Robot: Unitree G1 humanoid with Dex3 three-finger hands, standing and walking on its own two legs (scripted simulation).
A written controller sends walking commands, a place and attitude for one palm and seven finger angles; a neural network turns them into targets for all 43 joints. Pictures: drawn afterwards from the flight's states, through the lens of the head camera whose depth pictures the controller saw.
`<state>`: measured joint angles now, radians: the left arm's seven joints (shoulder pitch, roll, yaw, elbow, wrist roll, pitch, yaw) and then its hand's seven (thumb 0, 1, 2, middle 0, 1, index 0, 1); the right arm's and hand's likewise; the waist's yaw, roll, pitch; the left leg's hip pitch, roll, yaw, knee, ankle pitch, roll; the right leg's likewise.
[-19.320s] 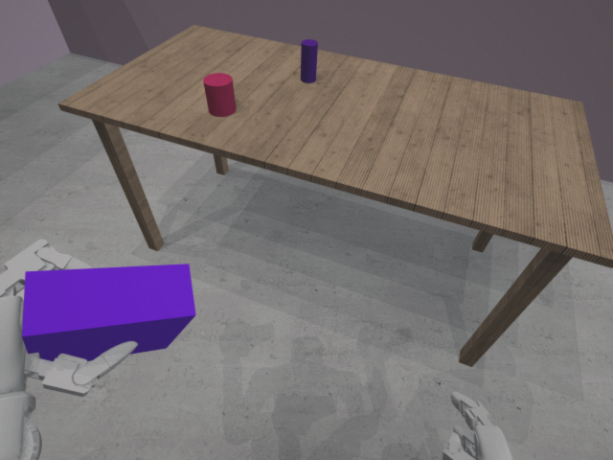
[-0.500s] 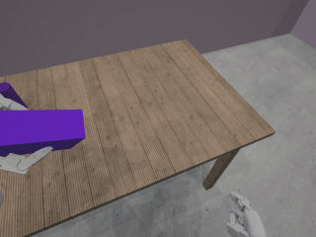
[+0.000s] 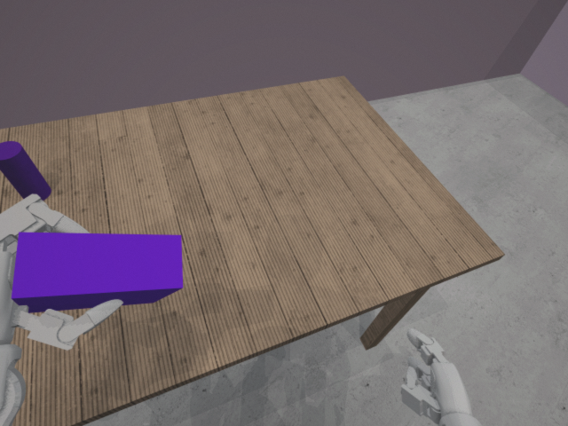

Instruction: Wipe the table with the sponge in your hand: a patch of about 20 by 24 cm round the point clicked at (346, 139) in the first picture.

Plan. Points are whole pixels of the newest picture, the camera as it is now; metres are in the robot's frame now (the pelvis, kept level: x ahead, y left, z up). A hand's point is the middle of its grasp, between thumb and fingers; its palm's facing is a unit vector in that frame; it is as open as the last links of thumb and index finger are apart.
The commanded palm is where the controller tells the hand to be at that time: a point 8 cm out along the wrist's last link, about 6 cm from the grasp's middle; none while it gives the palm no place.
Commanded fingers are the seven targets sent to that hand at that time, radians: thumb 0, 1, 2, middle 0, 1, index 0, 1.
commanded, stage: come to a stop and stand still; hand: left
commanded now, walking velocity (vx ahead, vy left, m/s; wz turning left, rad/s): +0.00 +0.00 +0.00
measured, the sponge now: (124, 274) +0.24 +0.21 +0.13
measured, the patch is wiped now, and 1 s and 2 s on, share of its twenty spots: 0.00 0.00 0.00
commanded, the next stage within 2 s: look again from close up in 0.20 s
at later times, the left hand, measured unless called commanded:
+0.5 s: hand (67, 287) +0.21 +0.24 +0.15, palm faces +0.35 -0.85 -0.39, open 9.6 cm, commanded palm +0.15 +0.28 +0.17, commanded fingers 0.00 0.10 1.30 -1.20 -1.60 -1.20 -1.60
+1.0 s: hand (100, 285) +0.21 +0.21 +0.16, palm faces +0.35 -0.86 -0.37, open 9.6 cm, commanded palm +0.15 +0.25 +0.17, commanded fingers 0.00 0.10 1.30 -1.20 -1.60 -1.20 -1.60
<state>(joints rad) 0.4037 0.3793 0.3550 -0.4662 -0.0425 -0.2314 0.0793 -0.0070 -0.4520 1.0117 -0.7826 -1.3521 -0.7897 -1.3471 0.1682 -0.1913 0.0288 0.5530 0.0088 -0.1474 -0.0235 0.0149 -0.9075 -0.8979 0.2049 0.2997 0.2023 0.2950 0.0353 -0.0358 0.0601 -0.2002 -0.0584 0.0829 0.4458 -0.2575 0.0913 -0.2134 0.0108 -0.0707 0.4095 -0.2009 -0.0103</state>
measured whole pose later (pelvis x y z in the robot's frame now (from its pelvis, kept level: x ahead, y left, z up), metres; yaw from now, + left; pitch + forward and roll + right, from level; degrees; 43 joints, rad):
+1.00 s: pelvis -0.01 -0.03 +0.00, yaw +0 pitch +0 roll +0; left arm 0.40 0.37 0.35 -0.47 -0.05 -0.18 0.08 -0.01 -0.45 1.01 -0.78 -1.36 -0.79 -1.35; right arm 0.20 -0.18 0.02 0.56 0.01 -0.11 -0.02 0.01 -0.91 -0.90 0.21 0.30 0.20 0.30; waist 0.03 -0.04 0.06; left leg -0.19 -0.03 0.08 0.42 -0.22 0.05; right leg -0.22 0.04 -0.08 0.39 -0.17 -0.05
